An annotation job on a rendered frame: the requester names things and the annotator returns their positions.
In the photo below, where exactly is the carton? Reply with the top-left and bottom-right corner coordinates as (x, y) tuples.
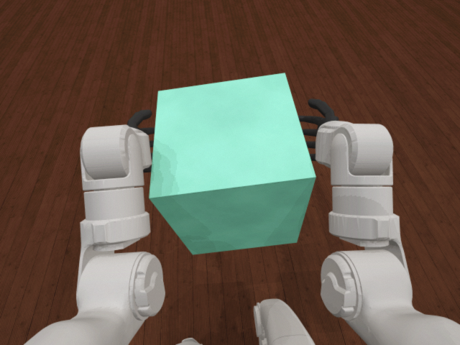
(149, 73), (316, 255)

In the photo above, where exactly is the right robot thigh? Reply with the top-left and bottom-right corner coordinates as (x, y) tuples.
(254, 299), (315, 345)

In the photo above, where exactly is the robot left shin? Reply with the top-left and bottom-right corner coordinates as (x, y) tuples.
(182, 338), (199, 344)

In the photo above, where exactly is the right robot upper arm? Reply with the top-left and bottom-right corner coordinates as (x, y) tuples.
(321, 249), (460, 345)

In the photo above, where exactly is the left robot upper arm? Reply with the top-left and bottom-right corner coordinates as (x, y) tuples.
(24, 252), (165, 345)

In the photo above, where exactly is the robot left forearm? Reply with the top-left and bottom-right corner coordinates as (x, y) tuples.
(76, 125), (152, 306)

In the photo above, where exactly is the robot left hand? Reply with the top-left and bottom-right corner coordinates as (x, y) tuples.
(127, 109), (155, 173)

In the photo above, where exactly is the robot right hand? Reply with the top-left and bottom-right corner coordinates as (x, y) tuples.
(298, 98), (339, 161)

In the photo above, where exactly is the robot right forearm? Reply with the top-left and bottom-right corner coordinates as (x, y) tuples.
(316, 121), (413, 299)

